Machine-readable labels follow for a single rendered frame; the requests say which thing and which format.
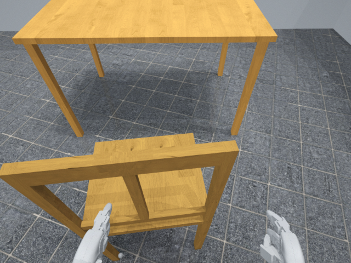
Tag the right robot hand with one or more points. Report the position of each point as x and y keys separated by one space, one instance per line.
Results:
x=287 y=247

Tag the left robot hand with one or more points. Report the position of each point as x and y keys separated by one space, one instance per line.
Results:
x=94 y=241

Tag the chair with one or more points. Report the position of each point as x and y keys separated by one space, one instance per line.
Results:
x=152 y=183

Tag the table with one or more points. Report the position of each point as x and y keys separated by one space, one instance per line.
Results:
x=146 y=21

